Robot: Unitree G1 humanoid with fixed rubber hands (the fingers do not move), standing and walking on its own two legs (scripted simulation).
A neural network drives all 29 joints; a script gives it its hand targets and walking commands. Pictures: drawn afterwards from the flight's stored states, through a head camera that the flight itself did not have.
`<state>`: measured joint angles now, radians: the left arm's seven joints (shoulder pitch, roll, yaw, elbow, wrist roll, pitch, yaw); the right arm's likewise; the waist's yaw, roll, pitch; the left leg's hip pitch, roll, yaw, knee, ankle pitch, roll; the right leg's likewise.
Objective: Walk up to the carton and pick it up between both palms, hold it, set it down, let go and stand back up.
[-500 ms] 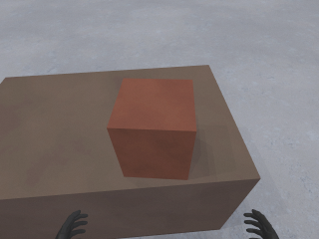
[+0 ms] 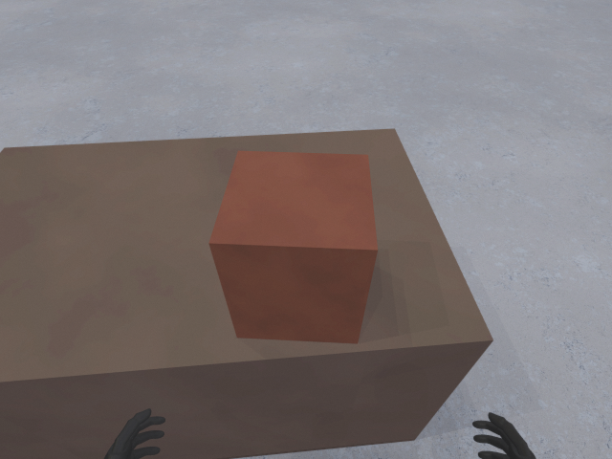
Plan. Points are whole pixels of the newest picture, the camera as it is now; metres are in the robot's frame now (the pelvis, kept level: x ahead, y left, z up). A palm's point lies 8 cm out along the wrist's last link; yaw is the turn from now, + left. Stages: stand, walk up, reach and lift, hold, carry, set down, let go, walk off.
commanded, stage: stand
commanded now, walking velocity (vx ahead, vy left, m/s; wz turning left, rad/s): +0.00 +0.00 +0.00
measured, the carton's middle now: (299, 250) +0.44 +0.02 +0.00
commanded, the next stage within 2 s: none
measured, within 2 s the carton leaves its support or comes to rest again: neither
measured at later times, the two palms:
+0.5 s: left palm out of the picture +0.13 +0.27 -0.09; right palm out of the picture +0.15 -0.25 -0.08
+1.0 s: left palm out of the picture +0.14 +0.28 -0.08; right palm out of the picture +0.14 -0.26 -0.09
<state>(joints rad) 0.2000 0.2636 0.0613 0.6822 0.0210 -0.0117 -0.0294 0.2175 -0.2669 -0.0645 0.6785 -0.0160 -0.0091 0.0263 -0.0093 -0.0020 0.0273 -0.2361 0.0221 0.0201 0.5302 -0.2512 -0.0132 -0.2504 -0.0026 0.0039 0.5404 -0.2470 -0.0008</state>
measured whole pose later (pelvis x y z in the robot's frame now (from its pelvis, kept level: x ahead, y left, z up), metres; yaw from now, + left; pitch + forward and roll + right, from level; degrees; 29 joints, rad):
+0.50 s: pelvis +0.01 +0.01 +0.00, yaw +0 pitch -2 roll +0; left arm 0.23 0.26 0.06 0.70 0.02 -0.01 -0.02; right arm 0.20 -0.27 -0.06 0.68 -0.01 -0.01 0.02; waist 0.01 0.00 0.03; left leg -0.23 0.01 0.03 0.53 -0.26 0.00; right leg -0.24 -0.01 0.01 0.53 -0.25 0.01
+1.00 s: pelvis +0.01 +0.01 +0.00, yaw +0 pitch -3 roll +0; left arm 0.19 0.28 0.05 0.72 0.02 -0.01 -0.02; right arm 0.21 -0.28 -0.05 0.71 -0.02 -0.01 0.02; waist 0.00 0.01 0.03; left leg -0.20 0.01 0.02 0.49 -0.25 0.00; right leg -0.22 -0.02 0.01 0.51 -0.25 0.01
